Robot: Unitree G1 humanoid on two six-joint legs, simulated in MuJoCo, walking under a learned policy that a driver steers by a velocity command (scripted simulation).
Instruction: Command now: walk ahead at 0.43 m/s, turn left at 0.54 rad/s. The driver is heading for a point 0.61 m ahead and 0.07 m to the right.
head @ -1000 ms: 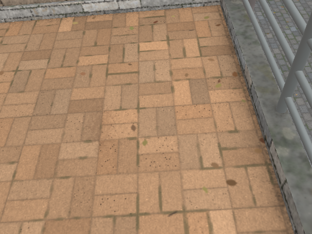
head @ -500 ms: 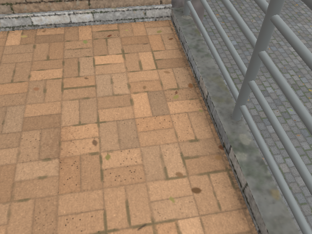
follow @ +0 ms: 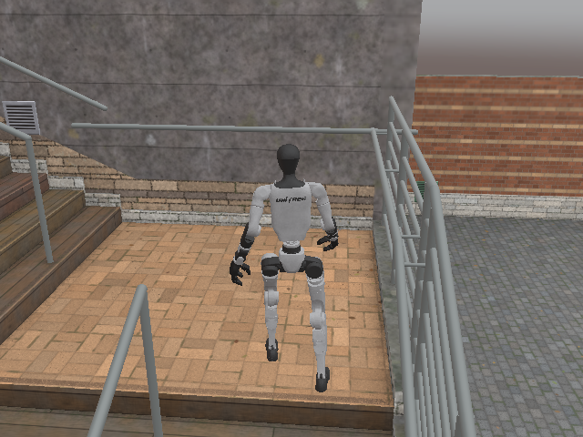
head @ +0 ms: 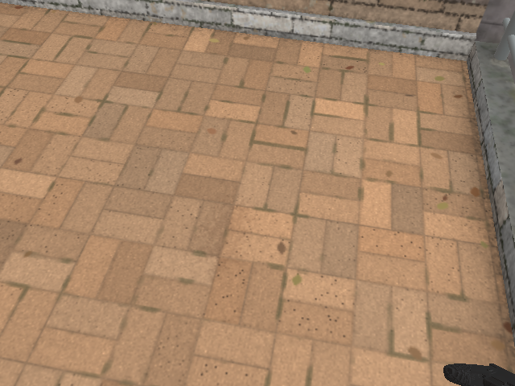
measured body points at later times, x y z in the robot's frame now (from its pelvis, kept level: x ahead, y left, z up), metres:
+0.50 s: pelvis +0.26 +0.04 +0.01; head +0.29 +0.05 +0.46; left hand +0.47 +0.26 -0.08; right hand +0.30 -0.24 -0.10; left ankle +0.10 +0.11 -0.72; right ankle +0.48 -0.09 -0.68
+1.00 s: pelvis +0.56 +0.03 +0.01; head +0.59 +0.03 +0.46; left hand +0.70 +0.29 -0.10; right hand +0.70 -0.24 -0.08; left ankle +0.72 +0.13 -0.70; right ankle +0.49 -0.06 -0.72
